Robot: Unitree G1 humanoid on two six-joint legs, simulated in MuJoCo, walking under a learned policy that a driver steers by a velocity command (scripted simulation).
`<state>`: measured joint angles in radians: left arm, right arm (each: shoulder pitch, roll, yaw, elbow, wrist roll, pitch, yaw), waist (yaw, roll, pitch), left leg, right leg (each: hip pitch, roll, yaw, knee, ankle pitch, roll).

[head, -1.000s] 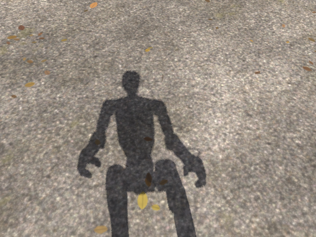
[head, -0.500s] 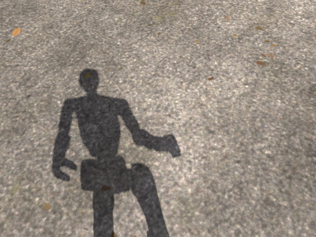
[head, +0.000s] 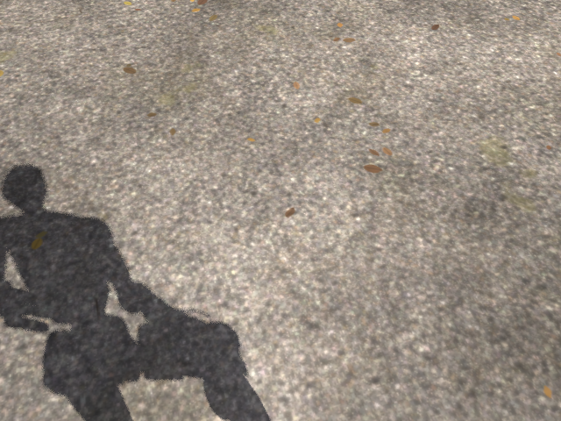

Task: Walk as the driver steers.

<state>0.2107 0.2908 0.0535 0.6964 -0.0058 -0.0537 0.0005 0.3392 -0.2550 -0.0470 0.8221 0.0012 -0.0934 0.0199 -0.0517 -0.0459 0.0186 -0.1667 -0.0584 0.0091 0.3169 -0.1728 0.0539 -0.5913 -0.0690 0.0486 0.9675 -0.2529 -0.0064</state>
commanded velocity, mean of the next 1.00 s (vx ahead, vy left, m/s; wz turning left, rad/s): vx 0.50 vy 0.00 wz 0.36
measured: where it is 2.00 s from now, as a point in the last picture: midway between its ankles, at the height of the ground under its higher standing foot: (186, 232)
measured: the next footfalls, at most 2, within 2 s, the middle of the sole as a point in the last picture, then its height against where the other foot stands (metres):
right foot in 0.26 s outside the picture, level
left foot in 0.78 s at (209, 401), level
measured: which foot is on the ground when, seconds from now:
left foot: down 0.00-0.28, up 0.30-0.76, down 0.78-1.00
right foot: up 0.00-0.24, down 0.26-0.78, up 0.80-1.00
